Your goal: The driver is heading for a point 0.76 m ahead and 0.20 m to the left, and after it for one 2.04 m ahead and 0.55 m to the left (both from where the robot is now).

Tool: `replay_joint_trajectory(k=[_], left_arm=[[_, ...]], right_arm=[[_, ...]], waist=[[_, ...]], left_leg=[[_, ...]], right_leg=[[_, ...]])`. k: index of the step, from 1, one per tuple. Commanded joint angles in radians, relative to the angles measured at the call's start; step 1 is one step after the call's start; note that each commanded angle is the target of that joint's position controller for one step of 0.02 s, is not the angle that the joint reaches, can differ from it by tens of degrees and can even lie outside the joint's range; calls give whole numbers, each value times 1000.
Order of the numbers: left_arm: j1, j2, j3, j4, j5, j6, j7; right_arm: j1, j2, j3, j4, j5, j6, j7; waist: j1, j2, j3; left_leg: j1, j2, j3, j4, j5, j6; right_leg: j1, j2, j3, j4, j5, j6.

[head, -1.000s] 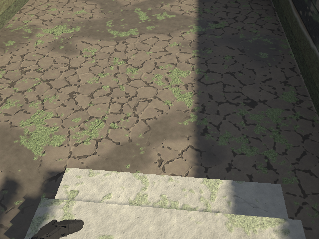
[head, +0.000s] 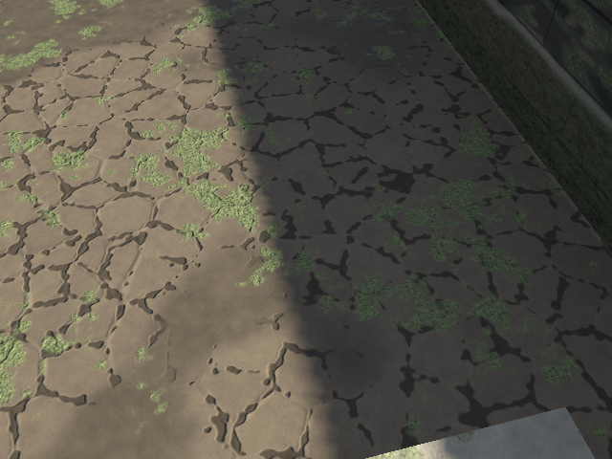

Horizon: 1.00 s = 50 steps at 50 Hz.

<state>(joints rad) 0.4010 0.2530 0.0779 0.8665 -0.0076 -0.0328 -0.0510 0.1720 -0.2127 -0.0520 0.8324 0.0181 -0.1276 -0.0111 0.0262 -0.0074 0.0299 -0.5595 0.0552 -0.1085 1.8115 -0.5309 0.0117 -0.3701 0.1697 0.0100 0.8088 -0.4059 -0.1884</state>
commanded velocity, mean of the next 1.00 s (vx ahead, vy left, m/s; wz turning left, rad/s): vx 1.00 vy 0.00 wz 0.38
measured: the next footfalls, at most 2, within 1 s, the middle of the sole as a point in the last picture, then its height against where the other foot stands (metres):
left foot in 0.30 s outside the picture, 0.17 m lower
right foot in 0.70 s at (306, 387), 0.17 m lower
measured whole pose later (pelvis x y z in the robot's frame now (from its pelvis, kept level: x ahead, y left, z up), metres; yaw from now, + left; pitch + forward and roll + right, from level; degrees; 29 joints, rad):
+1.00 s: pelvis +0.87 +0.20 -0.31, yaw +26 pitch +3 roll -2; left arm 0.67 0.18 0.05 0.99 -0.04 -0.09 0.01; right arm -0.08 -0.21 -0.02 0.61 0.01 -0.12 0.00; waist 0.13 0.02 -0.02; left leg -0.70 0.03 -0.08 0.69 -0.04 -0.01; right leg 0.02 0.11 0.18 0.35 -0.41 -0.06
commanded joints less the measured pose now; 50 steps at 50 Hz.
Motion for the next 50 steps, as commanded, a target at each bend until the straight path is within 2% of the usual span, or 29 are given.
replay_joint_trajectory(k=[1,3,5,7,11,13,14,15,16,17,18,19,21,23,24,26,28,32,34,35,36,37,38,39,40,41,43,46,50], left_arm=[[-206,102,4,-150,24,-49,31],[-83,166,18,-85,40,-65,69],[8,85,-1,-35,-24,-91,104],[-3,39,-24,-11,-24,-91,119],[57,47,-20,35,0,-53,106],[-64,90,-5,5,26,-52,85],[-234,126,2,-28,14,-74,72],[-350,26,-17,-56,13,-95,60],[-269,-97,-42,-159,21,-111,61],[-173,-104,-62,-229,15,-125,55],[-170,-59,-63,-247,-18,-142,48],[-236,-39,-49,-246,-50,-144,54],[-342,50,-18,-259,-44,-95,84],[-382,45,-14,-294,35,-87,96],[-298,33,-13,-259,31,-90,74],[-456,30,-23,-296,45,-121,43],[-553,-47,-33,-348,23,-110,24],[-523,21,-3,-365,-26,-132,21],[-180,97,43,-268,-21,-139,29],[64,102,54,-188,-37,-132,28],[277,121,43,-123,-2,-124,16],[252,188,49,-107,21,-125,5],[214,266,76,-78,18,-119,4],[192,25,24,-81,34,-91,8],[80,78,19,-68,38,-97,11],[27,27,-5,-55,15,-121,12],[-33,-23,-31,-32,-5,-118,20],[-69,62,-13,-47,-10,-96,64],[59,90,-2,-18,-51,-98,74]], right_arm=[[38,-129,-28,-91,27,23,-12],[102,-65,-17,-67,-14,47,-15],[-35,-117,-29,-98,-16,26,26],[-158,-31,-1,-146,-37,31,51],[-156,-52,-10,-187,13,48,79],[262,-143,-56,-40,4,58,72],[687,-177,-74,85,-15,56,68],[859,-65,-40,185,-16,58,81],[707,-29,-6,174,-32,45,79],[538,0,11,94,-23,48,67],[451,-84,-23,41,-35,53,69],[343,-132,-40,24,-38,42,56],[95,-112,-11,-56,-24,-3,24],[99,-142,-24,-65,-9,5,-21],[122,-157,-37,-62,-25,11,-31],[285,-50,-18,3,51,2,-61],[348,-63,-19,28,49,33,-48],[402,-4,-21,71,46,81,-38],[285,-76,-31,34,25,99,-27],[231,-54,-29,11,7,95,-12],[219,49,4,-8,-5,59,4],[447,49,16,-31,39,30,-1],[430,-7,24,-66,76,21,-7],[184,-46,17,-104,37,35,-16],[140,-15,21,-134,46,30,-17],[45,-8,16,-157,12,21,-13],[-65,29,23,-209,-27,10,3],[-200,-2,31,-272,-53,-9,10],[-227,-82,2,-282,9,5,13]], waist=[[-129,158,31],[-125,113,-62],[-47,41,-14],[14,-10,-10],[46,-24,52],[-122,-54,-83],[-372,-5,-131],[-449,245,-43],[-224,470,30],[-94,422,-68],[-79,119,-147],[-27,-68,-104],[87,-213,117],[68,-98,81],[79,-19,11],[-45,-70,54],[-124,30,7],[-150,100,6],[30,99,-121],[129,38,-210],[195,-176,-279],[62,-571,-337],[58,-600,-389],[110,-60,-281],[42,-80,-171],[-5,7,-33],[-86,55,34],[-65,-67,28],[-61,-50,14]], left_leg=[[-345,106,-80,-468,170,-69],[-156,65,-20,-524,407,-77],[-117,68,-49,-947,936,2],[96,13,53,-1142,1175,9],[18,-49,114,-1205,882,34],[431,-154,272,-1042,707,77],[773,-93,233,-1141,768,169],[839,36,58,-1375,848,255],[890,-4,-119,-1123,1028,249],[917,33,-301,-1122,1093,318],[906,172,-578,-1289,505,433],[697,244,-795,-1391,166,439],[71,159,-744,-1425,146,405],[-133,21,-561,-1420,374,382],[-181,-11,-459,-1360,472,361],[-56,-163,-302,-1198,188,254],[29,-166,-337,-1174,117,224],[395,-170,-379,-917,195,155],[381,-235,-309,-558,390,126],[75,-228,-271,-262,89,95],[-323,-270,-271,76,-280,94],[-500,-228,-247,293,-277,61],[-677,-191,-124,400,-231,7],[-655,-84,-58,110,-28,74],[-590,-85,-56,98,48,69],[-601,-33,-94,-65,110,89],[-421,37,-29,-443,189,69],[53,4,51,-977,547,-18],[329,-77,66,-1253,557,-28]], right_leg=[[-85,-509,750,-248,462,-249],[-158,-413,616,-170,516,-193],[-164,-234,310,-100,197,-64],[-244,-172,145,-88,16,-5],[12,-232,134,113,293,23],[-61,-242,50,427,930,85],[-242,-230,0,926,1071,145],[-471,-84,-118,1553,70,174],[-786,-58,11,1584,-353,154],[-851,-102,97,1424,-329,148],[-892,-135,142,1195,-213,146],[-863,-190,182,1014,-53,128],[-610,-249,217,539,138,207],[-285,-237,154,270,265,268],[-116,-207,93,312,442,252],[-156,-203,118,-182,942,194],[-11,-131,101,-303,880,194],[-8,-224,191,-596,866,193],[340,-254,155,-633,973,213],[719,-359,235,-466,896,191],[1077,-386,188,-73,1028,231],[1129,-469,381,-22,1261,137],[1120,-619,676,-186,774,-112],[900,-521,666,-438,65,-84],[666,-557,811,-501,-14,-155],[510,-520,812,-474,112,-124],[176,-357,543,-510,237,-55],[-135,-246,373,-600,498,-38],[5,-292,389,-604,597,-19]])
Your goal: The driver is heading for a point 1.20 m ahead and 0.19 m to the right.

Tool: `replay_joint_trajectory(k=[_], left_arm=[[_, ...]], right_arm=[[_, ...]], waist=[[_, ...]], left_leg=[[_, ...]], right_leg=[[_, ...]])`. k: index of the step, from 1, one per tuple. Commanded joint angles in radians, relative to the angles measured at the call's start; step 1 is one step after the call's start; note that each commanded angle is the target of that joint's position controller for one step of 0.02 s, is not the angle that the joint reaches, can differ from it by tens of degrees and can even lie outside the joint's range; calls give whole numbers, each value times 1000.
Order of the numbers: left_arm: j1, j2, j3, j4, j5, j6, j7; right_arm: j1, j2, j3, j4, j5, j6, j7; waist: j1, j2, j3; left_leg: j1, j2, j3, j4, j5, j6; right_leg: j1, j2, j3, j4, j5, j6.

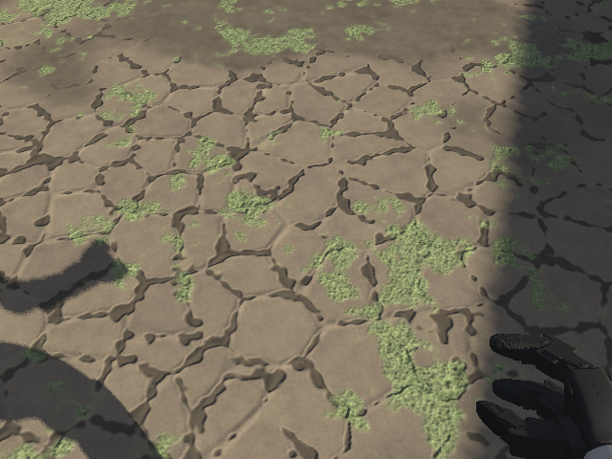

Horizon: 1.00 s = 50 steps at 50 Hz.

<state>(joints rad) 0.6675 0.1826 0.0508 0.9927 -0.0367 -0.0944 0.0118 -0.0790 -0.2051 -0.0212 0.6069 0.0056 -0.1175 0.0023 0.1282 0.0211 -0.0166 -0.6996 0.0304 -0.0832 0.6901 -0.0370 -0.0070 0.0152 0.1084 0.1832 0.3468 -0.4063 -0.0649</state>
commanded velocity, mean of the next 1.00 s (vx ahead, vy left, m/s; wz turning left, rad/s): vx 0.51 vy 0.00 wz -0.10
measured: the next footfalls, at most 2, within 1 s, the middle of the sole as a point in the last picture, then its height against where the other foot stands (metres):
left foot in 0.06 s outside the picture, level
right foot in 0.46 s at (463, 428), level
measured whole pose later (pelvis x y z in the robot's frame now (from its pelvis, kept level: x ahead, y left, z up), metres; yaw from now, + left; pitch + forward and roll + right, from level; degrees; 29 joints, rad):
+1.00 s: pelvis +0.56 -0.09 +0.00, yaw -5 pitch +1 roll -3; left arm 0.06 0.28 0.07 0.75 -0.01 0.01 0.02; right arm 0.19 -0.29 -0.08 0.70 0.02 0.06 0.01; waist -0.03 0.00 0.04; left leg -0.36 0.08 0.07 0.63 -0.23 0.02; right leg -0.24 -0.12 -0.33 0.54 -0.27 0.01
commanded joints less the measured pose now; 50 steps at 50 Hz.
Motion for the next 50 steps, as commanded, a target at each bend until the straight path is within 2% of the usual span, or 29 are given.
replay_joint_trajectory(k=[1,2,3,4,5,6,7,8,9,12,15,17,18,20,22,23,24,25,26,27,28,29,30,34,39,43,47,49,50], left_arm=[[-173,149,20,-133,-23,-30,7],[-178,160,19,-137,-9,-22,-2],[-239,173,18,-167,16,-20,-10],[-101,48,-18,-185,14,-26,-15],[-81,73,-25,-198,-28,-26,-9],[-189,120,-5,-210,-38,-14,3],[-282,126,-1,-234,-23,-5,6],[-331,120,3,-247,-2,4,3],[-337,94,6,-255,4,18,-4],[-375,45,0,-309,-18,62,-15],[-439,68,-4,-361,10,62,-34],[-496,97,1,-367,36,50,-60],[-498,112,7,-368,39,45,-72],[-414,176,35,-359,26,53,-84],[-179,260,78,-303,35,70,-71],[-141,284,82,-280,41,78,-49],[-286,363,56,-334,78,67,-28],[-267,309,37,-380,102,50,-44],[-298,303,43,-383,87,50,-57],[-361,295,38,-355,57,39,-62],[-421,251,21,-348,53,30,-58],[-456,238,17,-344,70,23,-53],[-474,223,12,-337,83,17,-50],[-529,210,14,-316,78,11,-12],[-575,201,22,-315,71,55,35],[-581,223,37,-304,59,86,36],[-596,247,54,-292,28,103,18],[-598,227,56,-274,5,107,11],[-554,204,55,-261,15,109,5]], right_arm=[[75,-120,-48,-44,19,-8,-5],[197,-151,-66,-21,14,-10,-7],[439,-190,-83,26,14,-7,-18],[586,-279,-95,57,-4,-5,-20],[591,-245,-93,79,2,-8,-4],[515,-170,-80,78,9,0,-10],[448,-134,-70,91,10,5,-12],[396,-108,-61,102,-9,5,-6],[353,-78,-54,113,-26,2,1],[243,-49,-49,129,-3,2,12],[161,-115,-64,127,-6,-5,-6],[162,-163,-75,128,-3,-6,-25],[201,-199,-81,134,-1,-9,-32],[229,-287,-100,132,19,-3,-33],[256,-302,-99,143,37,9,-19],[299,-238,-79,163,35,7,-8],[499,-87,-32,157,-19,3,8],[647,-179,-27,205,32,-7,19],[510,-265,-49,199,60,12,11],[427,-245,-48,163,59,34,-3],[387,-217,-41,170,42,61,-21],[409,-211,-42,183,37,85,-30],[438,-208,-47,194,32,105,-34],[386,-180,-59,165,20,129,-47],[303,-154,-62,116,17,150,-33],[257,-158,-67,76,13,162,-8],[258,-167,-80,38,16,178,18],[327,-176,-94,47,10,179,17],[389,-258,-125,56,4,173,1]], waist=[[-191,-65,7],[-266,-76,-82],[-387,-89,-217],[-332,168,-437],[-323,312,-468],[-322,225,-231],[-295,130,-78],[-251,57,8],[-197,52,55],[-110,82,127],[-67,47,162],[-90,-25,149],[-98,-33,114],[-46,36,18],[91,28,-103],[108,-106,-88],[-98,-467,-173],[-57,-311,-554],[-18,-108,-493],[-65,-34,-298],[-96,6,-197],[-124,-15,-148],[-148,-34,-134],[-164,-58,-115],[-142,-88,-76],[-117,-111,-49],[-129,-138,-45],[-170,-95,-50],[-177,56,-38]], left_leg=[[550,-79,58,-166,25,16],[716,-66,43,-143,12,49],[1018,37,-42,-82,-73,96],[1326,343,-458,-130,-263,241],[1306,437,-768,-295,-525,306],[1160,382,-667,-345,-595,267],[993,346,-506,-371,-441,238],[839,310,-409,-408,-318,223],[716,286,-317,-445,-252,209],[544,283,-93,-532,-110,161],[446,219,141,-560,75,126],[371,126,285,-527,173,82],[387,127,291,-492,265,73],[525,149,289,-329,632,52],[516,166,251,29,767,37],[387,83,234,371,165,-12],[167,-22,170,825,-722,-39],[136,-66,-118,949,-665,-19],[189,-35,-91,910,-576,-19],[128,6,-55,803,-496,-25],[134,48,-42,754,-459,-32],[195,69,-43,720,-424,-34],[256,84,-45,691,-409,-41],[187,94,-11,577,-353,-72],[135,115,45,365,-186,-90],[171,97,115,195,-192,-66],[232,66,176,31,-266,-8],[360,25,187,-161,-119,50],[478,61,47,-267,220,111]], right_leg=[[-308,-206,186,-23,771,-116],[-320,-175,153,164,890,-80],[-484,-135,118,445,814,-43],[-691,-45,62,839,128,-12],[-836,-83,15,1024,-77,-6],[-957,-140,-26,1063,-8,-1],[-970,-179,-58,1042,67,-1],[-924,-201,-72,1020,86,-2],[-873,-230,-64,1002,98,-3],[-861,-295,-67,943,82,7],[-804,-299,-98,766,323,24],[-577,-220,-220,496,559,22],[-471,-170,-265,432,630,23],[-330,-83,-324,395,559,2],[1,-37,-276,292,557,-76],[139,-107,-168,208,697,-111],[297,-347,101,368,1494,-202],[416,-558,432,237,1248,-378],[242,-516,389,124,972,-346],[53,-488,301,76,763,-290],[-95,-458,236,50,678,-251],[-233,-443,168,28,682,-234],[-317,-427,113,-7,675,-222],[-306,-413,-95,-55,793,-220],[-235,-395,-236,-108,473,-190],[-172,-431,-294,-92,420,-171],[-82,-477,-321,1,503,-119],[-107,-436,-380,146,490,-32],[-217,-342,-429,350,342,47]])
